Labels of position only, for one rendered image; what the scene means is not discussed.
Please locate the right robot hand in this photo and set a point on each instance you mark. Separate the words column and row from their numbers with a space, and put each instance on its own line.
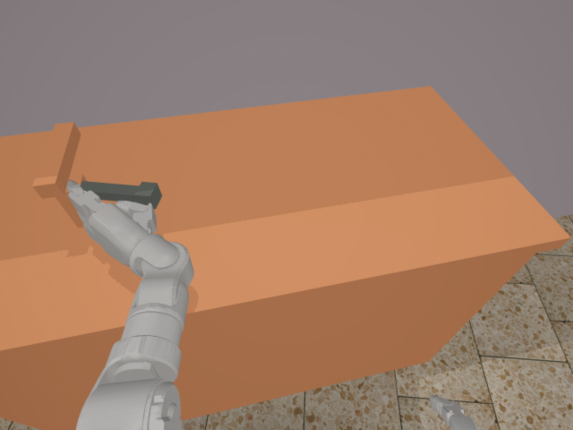
column 452, row 414

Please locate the robot left upper arm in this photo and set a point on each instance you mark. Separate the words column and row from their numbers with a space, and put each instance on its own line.
column 152, row 404

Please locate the tap lever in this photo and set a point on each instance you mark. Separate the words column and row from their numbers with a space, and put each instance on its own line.
column 144, row 193

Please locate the counter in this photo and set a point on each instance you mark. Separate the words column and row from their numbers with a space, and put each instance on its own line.
column 331, row 239

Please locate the left robot forearm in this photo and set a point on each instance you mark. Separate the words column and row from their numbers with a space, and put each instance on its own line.
column 149, row 347

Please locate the left robot hand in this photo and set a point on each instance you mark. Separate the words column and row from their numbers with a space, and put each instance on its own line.
column 117, row 228

